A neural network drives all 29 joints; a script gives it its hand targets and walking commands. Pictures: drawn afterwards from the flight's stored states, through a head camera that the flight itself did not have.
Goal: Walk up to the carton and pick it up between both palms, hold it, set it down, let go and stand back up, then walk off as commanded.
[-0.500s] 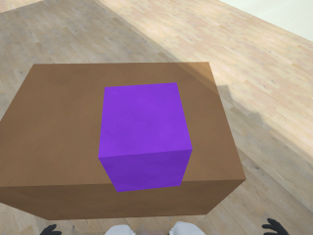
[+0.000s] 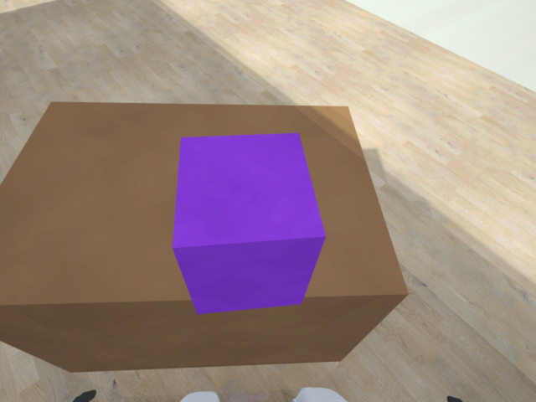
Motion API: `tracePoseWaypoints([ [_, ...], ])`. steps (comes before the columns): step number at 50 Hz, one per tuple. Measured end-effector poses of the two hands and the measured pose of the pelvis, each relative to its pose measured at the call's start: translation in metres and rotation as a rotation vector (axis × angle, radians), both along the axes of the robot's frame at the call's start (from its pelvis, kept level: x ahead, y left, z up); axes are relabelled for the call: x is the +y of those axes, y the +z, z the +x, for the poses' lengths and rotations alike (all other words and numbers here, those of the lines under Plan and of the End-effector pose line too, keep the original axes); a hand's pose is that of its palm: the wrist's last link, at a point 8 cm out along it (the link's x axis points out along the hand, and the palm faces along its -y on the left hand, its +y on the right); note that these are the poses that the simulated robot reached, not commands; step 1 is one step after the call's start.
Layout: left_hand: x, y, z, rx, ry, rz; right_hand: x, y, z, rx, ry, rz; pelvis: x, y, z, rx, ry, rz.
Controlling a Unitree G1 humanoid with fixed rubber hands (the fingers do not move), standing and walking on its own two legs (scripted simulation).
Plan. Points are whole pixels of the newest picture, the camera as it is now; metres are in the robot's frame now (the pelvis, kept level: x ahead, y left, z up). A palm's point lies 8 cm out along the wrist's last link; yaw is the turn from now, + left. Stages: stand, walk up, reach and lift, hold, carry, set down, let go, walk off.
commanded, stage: walk up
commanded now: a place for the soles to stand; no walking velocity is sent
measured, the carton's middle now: (245, 227) +0.39 +0.05 -0.02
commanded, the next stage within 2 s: reach and lift in 0.62 s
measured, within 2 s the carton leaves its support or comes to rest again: neither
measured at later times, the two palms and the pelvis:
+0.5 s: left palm out of the picture +0.08 +0.30 -0.12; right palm out of the picture +0.12 -0.29 -0.09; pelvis +0.01 +0.01 +0.00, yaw +0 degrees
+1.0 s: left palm (109, 343) +0.20 +0.26 -0.08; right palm (449, 380) +0.16 -0.28 -0.10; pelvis +0.02 -0.01 +0.00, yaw +1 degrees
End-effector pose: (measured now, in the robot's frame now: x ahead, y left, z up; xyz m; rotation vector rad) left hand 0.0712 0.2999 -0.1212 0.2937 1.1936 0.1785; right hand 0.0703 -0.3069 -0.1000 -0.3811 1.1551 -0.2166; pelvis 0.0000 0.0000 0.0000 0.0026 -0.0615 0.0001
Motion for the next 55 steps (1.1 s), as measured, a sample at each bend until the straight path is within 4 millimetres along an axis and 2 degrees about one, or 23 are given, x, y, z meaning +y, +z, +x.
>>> tracePoseWaypoints([
  [19,0.005,-0.001,0.013,-0.002,-0.004,-0.008,0.013,0.006,0.048,-0.072,0.024,0.007,0.006,0.001,0.009,0.013,0.000,-0.008],
  [32,0.005,-0.002,0.012,0.023,0.004,-0.005,0.012,0.004,0.049,-0.057,0.015,0.010,0.006,0.002,0.012,0.020,0.000,-0.008],
  [34,0.006,-0.001,0.021,0.063,0.029,0.025,0.014,0.000,0.052,-0.087,0.000,0.038,0.005,0.000,0.011,0.017,0.003,-0.002],
  [37,0.002,0.007,0.048,0.063,0.041,0.058,0.020,-0.006,0.064,-0.128,0.017,0.092,0.002,-0.003,0.011,0.006,0.006,0.007],
  [42,-0.018,0.029,0.104,-0.065,0.006,0.049,0.031,-0.009,0.082,-0.175,0.042,0.144,-0.004,-0.004,0.016,0.011,0.011,0.012],
  [45,-0.031,0.039,0.126,-0.139,-0.028,0.029,0.031,-0.006,0.090,-0.211,0.056,0.149,-0.007,-0.004,0.018,0.014,0.011,0.012],
  [49,-0.042,0.041,0.132,-0.171,-0.048,0.001,0.024,0.001,0.095,-0.252,0.079,0.131,-0.009,-0.004,0.020,0.016,0.011,0.011],
  [55,-0.048,0.035,0.115,-0.173,-0.043,-0.029,0.020,0.013,0.088,-0.280,0.106,0.104,-0.007,-0.001,0.017,0.021,0.014,0.006],
])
